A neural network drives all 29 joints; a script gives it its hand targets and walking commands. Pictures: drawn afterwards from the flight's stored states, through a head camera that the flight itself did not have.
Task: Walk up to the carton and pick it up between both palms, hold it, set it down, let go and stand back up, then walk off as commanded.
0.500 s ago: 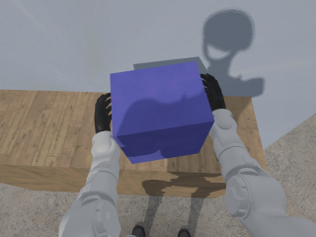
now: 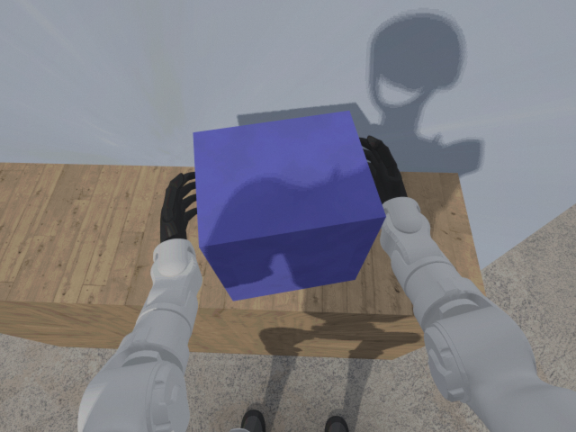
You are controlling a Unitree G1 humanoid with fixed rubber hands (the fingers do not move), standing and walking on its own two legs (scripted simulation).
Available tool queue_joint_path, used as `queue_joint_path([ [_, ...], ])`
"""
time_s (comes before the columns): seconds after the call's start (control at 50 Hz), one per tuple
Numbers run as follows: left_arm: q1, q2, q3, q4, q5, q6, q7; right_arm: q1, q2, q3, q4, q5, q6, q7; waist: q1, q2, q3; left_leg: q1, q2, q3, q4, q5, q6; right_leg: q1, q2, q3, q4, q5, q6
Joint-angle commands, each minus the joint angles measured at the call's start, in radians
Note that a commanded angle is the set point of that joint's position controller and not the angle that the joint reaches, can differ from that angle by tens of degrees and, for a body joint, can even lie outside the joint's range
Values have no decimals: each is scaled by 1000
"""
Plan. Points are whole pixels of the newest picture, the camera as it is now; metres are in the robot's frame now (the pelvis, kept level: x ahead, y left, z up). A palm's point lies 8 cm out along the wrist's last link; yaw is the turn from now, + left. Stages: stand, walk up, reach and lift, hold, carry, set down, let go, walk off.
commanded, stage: set down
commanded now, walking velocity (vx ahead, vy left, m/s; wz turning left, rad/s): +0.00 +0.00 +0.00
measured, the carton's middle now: (285, 216) +0.41 +0.04 -0.01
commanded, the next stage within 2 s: none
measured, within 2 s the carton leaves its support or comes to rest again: neither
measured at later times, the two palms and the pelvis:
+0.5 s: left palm (164, 270) +0.32 +0.20 -0.01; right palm (429, 241) +0.37 -0.16 +0.00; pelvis -0.04 +0.00 +0.00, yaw +0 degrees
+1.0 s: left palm (143, 300) +0.27 +0.21 +0.01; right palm (454, 285) +0.31 -0.19 +0.00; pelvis -0.04 +0.00 +0.00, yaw +0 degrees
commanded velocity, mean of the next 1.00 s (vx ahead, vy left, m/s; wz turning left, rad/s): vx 0.00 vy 0.00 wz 0.00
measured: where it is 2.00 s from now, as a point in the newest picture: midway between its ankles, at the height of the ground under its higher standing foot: outside the picture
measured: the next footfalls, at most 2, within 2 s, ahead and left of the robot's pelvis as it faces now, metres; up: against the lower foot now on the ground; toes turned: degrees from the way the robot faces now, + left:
none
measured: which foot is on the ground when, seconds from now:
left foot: down 0.00-1.00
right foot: down 0.00-1.00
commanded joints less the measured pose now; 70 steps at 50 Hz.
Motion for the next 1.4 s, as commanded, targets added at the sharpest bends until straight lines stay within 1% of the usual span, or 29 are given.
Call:
queue_joint_path([
  [0.0,-277,140,-51,-119,-170,-49,3,-412,-180,56,-162,113,-53,16,148,-91,-861,209,-45,80,166,662,-73,484,69,-17,168,563,-12],
  [0.06,-241,151,-65,-135,-179,-34,-7,-363,-216,57,-148,131,-53,22,131,-88,-834,228,-44,69,160,663,-74,481,68,-21,163,564,-10],
  [0.18,-167,158,-80,-196,-197,-20,-19,-295,-255,71,-174,169,-62,45,132,-82,-809,282,-40,57,137,653,-70,466,69,-30,142,525,-4],
  [0.32,-101,166,-109,-272,-223,-22,-16,-224,-294,94,-265,217,-75,75,124,-92,-787,309,-40,43,122,607,-62,483,70,-31,123,483,-2],
  [0.36,-116,189,-106,-260,-234,-27,-14,-235,-303,88,-299,220,-72,84,122,-103,-765,280,-43,46,107,529,-55,491,64,-26,116,427,-1],
  [0.38,-106,184,-131,-282,-254,-30,-13,-217,-315,79,-318,222,-75,87,103,-109,-764,290,-41,40,104,507,-53,481,66,-33,112,403,0],
  [0.42,-84,188,-138,-324,-263,-35,-9,-189,-315,83,-359,225,-78,94,109,-108,-771,300,-41,35,100,492,-51,482,65,-30,111,383,-1],
  [0.44,-102,201,-140,-317,-266,-33,-7,-206,-318,85,-372,230,-70,98,116,-108,-752,287,-42,42,95,450,-45,467,61,-25,104,330,1],
  [0.48,-100,208,-151,-327,-279,-31,-7,-177,-311,80,-390,226,-61,101,99,-116,-729,270,-44,39,84,381,-38,474,54,-20,98,276,5],
  [0.54,-142,209,-185,-321,-310,-22,4,-200,-330,53,-397,224,-38,111,95,-114,-671,271,-40,38,60,249,-32,403,50,-28,80,91,0],
  [0.56,-85,199,-199,-343,-314,-15,7,-139,-329,46,-410,220,-31,115,87,-121,-668,316,-37,33,55,247,-31,396,52,-35,66,74,-5],
  [0.62,-130,208,-207,-331,-323,-2,19,-149,-337,15,-400,214,-16,120,79,-115,-629,317,-38,36,44,161,-28,351,46,-37,56,-33,-8],
  [0.66,-100,207,-211,-344,-328,8,25,-124,-341,-3,-418,204,-13,119,71,-131,-632,335,-38,33,40,147,-25,356,46,-38,46,-41,-10],
  [0.68,-31,190,-215,-378,-322,17,23,-61,-342,0,-442,207,-15,121,61,-145,-639,363,-36,28,40,195,-22,389,49,-40,45,16,-8],
  [0.72,-61,195,-214,-378,-310,28,25,-77,-350,-12,-440,202,-11,124,56,-133,-621,368,-39,28,32,178,-24,387,47,-41,37,-6,-9],
  [0.76,20,181,-205,-404,-293,46,22,-7,-360,-5,-440,206,-13,126,59,-141,-586,404,-42,23,30,229,-25,428,51,-40,32,48,-13],
  [0.8,55,174,-208,-424,-278,60,17,35,-366,-7,-444,208,-17,129,52,-130,-550,428,-45,21,21,244,-26,442,51,-40,23,61,-14],
  [0.86,101,161,-214,-463,-267,72,8,73,-365,-2,-467,209,-32,138,49,-151,-475,441,-48,14,9,263,-19,464,53,-43,15,75,-8],
  [0.9,147,143,-225,-496,-249,80,8,123,-366,-7,-463,208,-42,145,39,-127,-416,462,-51,9,-1,269,-23,480,55,-46,12,87,-15],
  [0.94,186,132,-243,-524,-247,84,6,164,-367,-15,-482,204,-54,153,28,-131,-362,474,-50,3,-11,260,-21,479,56,-47,5,75,-19],
  [1.02,205,129,-263,-556,-250,86,16,202,-353,-7,-495,198,-61,168,32,-127,-265,444,-53,5,-31,187,-13,475,43,-42,-3,-6,-25],
  [1.08,268,124,-268,-602,-249,80,27,272,-355,-18,-524,195,-76,176,28,-130,-248,455,-54,5,-39,192,-11,495,38,-43,-4,18,-26],
  [1.1,282,119,-271,-611,-248,84,27,290,-355,-23,-531,190,-78,176,18,-136,-240,454,-54,0,-44,193,-10,503,38,-40,-3,24,-25],
  [1.18,307,109,-285,-643,-246,95,37,330,-366,-47,-527,183,-85,185,3,-131,-199,468,-53,-2,-56,137,-8,469,35,-46,-14,-42,-33],
  [1.22,351,105,-283,-643,-248,101,38,355,-357,-43,-564,176,-91,185,9,-151,-195,458,-56,1,-56,140,0,487,30,-38,-14,-26,-31],
  [1.24,401,95,-291,-679,-248,102,39,410,-360,-40,-565,182,-96,189,0,-144,-194,467,-57,1,-57,157,0,500,29,-41,-13,0,-31],
  [1.34,422,93,-298,-721,-238,118,50,442,-373,-71,-588,165,-100,198,-11,-153,-151,463,-53,-6,-73,78,9,462,26,-42,-17,-83,-36],
  [1.36,430,97,-293,-720,-239,121,53,453,-354,-48,-586,168,-96,201,0,-155,-130,449,-58,0,-74,63,14,464,20,-34,-21,-98,-35],
  [1.38,467,82,-305,-748,-235,126,53,488,-358,-58,-597,169,-96,202,-9,-150,-132,460,-56,-4,-77,71,14,466,21,-35,-20,-82,-38],
])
